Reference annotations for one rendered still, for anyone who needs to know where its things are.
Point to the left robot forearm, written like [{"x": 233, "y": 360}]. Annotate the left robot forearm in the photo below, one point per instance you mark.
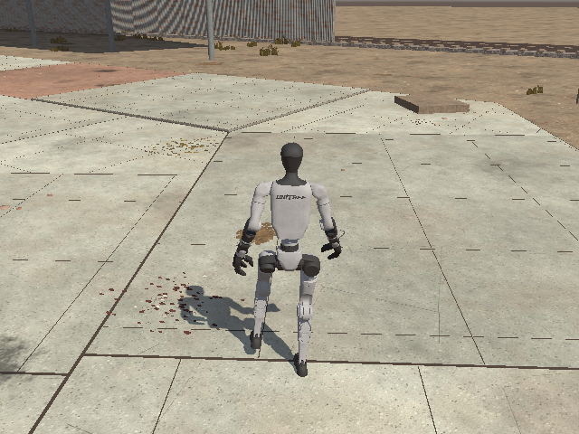
[{"x": 246, "y": 241}]

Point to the robot right hand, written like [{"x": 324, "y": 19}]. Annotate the robot right hand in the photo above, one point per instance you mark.
[{"x": 329, "y": 247}]

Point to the right robot forearm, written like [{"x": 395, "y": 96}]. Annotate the right robot forearm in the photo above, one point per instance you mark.
[{"x": 332, "y": 235}]

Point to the robot right upper arm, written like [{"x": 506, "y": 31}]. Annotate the robot right upper arm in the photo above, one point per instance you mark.
[{"x": 319, "y": 191}]

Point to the robot left upper arm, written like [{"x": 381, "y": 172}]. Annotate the robot left upper arm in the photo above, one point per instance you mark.
[{"x": 262, "y": 190}]

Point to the robot left hand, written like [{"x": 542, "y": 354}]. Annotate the robot left hand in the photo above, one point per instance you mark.
[{"x": 237, "y": 262}]

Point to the right robot shin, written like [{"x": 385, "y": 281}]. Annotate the right robot shin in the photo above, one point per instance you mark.
[{"x": 304, "y": 333}]

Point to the robot head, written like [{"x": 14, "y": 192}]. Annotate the robot head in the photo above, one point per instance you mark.
[{"x": 291, "y": 157}]

